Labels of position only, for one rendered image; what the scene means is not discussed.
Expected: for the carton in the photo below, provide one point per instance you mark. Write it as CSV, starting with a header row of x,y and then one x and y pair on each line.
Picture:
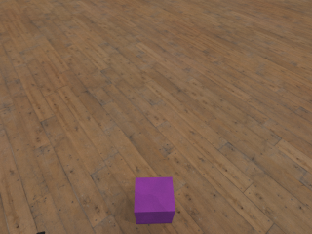
x,y
154,200

